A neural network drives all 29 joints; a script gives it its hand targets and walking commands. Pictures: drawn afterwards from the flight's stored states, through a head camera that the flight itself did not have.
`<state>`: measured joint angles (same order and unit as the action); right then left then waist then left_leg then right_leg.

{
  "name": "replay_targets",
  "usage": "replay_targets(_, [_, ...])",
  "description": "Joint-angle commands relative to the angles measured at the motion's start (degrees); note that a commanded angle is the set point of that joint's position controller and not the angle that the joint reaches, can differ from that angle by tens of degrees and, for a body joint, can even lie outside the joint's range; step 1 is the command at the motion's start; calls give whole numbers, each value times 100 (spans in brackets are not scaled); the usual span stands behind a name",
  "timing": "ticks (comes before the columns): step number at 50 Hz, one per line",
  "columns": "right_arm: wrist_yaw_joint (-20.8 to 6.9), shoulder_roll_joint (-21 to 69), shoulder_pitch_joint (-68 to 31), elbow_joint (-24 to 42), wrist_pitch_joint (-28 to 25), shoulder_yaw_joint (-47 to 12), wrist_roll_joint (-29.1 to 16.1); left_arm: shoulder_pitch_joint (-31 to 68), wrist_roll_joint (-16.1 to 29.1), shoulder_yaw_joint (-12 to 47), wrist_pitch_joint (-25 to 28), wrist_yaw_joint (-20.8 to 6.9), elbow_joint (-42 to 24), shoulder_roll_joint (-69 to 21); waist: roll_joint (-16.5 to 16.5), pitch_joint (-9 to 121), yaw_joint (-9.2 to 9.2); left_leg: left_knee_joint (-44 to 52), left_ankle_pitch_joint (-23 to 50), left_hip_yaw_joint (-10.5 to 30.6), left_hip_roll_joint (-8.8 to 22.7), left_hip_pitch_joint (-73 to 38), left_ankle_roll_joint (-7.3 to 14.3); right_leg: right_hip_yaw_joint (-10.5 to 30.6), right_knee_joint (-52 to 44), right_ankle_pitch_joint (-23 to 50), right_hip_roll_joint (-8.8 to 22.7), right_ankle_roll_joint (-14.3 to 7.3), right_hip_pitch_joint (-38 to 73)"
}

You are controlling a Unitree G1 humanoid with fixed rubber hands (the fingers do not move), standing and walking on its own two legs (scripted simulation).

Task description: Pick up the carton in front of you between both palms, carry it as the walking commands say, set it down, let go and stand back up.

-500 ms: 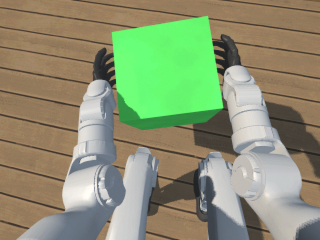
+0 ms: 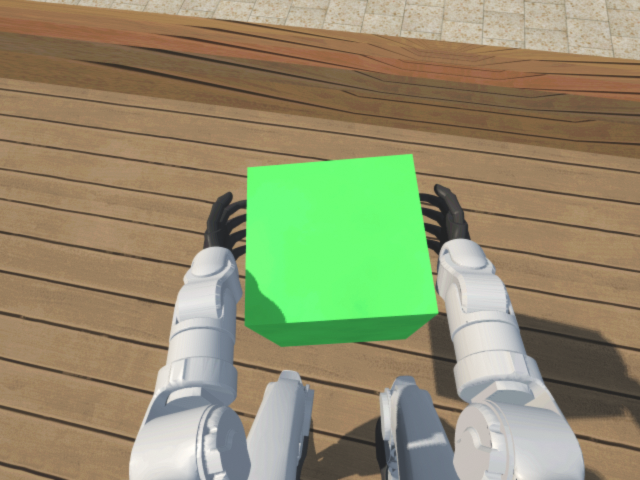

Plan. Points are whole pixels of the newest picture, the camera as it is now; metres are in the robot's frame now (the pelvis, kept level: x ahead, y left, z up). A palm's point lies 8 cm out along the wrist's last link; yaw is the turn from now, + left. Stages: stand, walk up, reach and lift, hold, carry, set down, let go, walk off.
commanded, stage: reach and lift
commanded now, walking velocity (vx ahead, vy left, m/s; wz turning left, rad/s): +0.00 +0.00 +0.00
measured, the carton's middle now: (337, 264) +0.41 +0.03 -0.11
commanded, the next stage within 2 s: hold in 1.74 s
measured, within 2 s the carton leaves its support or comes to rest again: neither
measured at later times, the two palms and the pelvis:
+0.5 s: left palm (183, 221) +0.36 +0.16 +0.12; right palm (518, 227) +0.37 -0.14 +0.12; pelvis +0.05 +0.01 +0.13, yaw +0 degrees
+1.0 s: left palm (149, 201) +0.34 +0.16 +0.19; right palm (578, 216) +0.34 -0.14 +0.19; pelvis +0.04 +0.01 +0.16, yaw +0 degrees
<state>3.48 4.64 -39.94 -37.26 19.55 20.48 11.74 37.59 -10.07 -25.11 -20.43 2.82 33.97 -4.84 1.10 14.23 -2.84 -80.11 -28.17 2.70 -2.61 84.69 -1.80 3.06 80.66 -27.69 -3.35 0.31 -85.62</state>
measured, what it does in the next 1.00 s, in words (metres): rises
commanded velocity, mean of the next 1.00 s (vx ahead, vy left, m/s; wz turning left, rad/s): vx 0.00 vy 0.00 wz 0.00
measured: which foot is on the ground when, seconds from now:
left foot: down 0.00-1.00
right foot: down 0.00-1.00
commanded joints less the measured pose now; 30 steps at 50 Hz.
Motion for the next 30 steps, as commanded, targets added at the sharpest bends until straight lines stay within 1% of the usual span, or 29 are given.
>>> replay_targets(1, [-1325,6131,-2959,-178,-115,-3039,-731,3263,811,3438,52,-1559,269,-6012,49,3751,-25,1331,1150,-301,-671,-2468,76,-119,-1399,1074,-615,-8,3078])
replay_targets(7, [-1344,6169,-2383,-27,-170,-3154,-696,2623,718,3521,114,-1534,251,-6085,-21,3310,11,2035,1406,-138,-606,-3346,112,-1,-2083,1344,-536,-28,3869])
replay_targets(18, [-1423,6221,-1302,414,-42,-3571,-757,1489,656,3855,32,-1516,-52,-6152,-66,2364,109,3425,2262,139,-459,-5228,179,178,-3466,2183,-374,-59,5500])
replay_targets(25, [-1513,6193,-724,772,331,-3766,-826,935,696,4099,-311,-1549,-381,-6138,-110,1659,209,4281,2744,242,-361,-6315,186,220,-4320,2697,-275,-55,6583])
replay_targets(30, [-1585,6157,-444,1165,736,-3877,-893,668,737,4268,-685,-1580,-732,-6134,-123,1073,266,4878,2853,273,-296,-6983,179,213,-4915,2828,-222,-33,7278])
